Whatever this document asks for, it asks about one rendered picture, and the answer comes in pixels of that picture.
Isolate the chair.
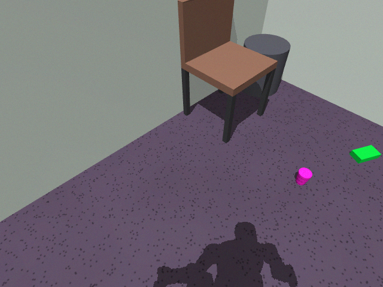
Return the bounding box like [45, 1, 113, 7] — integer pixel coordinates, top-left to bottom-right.
[178, 0, 278, 143]

